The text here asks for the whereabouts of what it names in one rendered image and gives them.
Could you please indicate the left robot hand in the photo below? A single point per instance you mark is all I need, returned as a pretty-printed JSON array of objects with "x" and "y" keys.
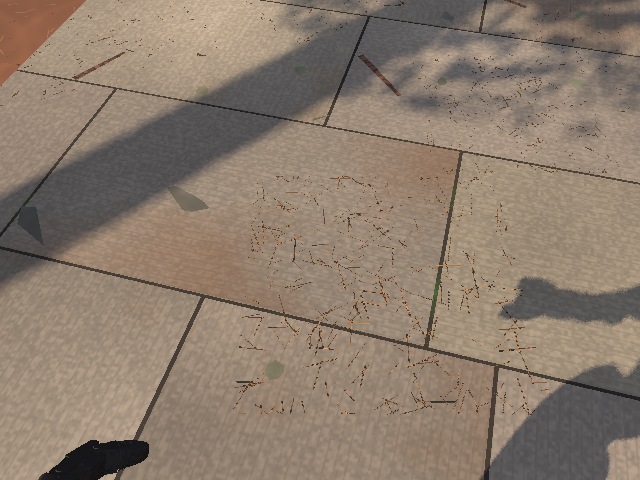
[{"x": 92, "y": 460}]

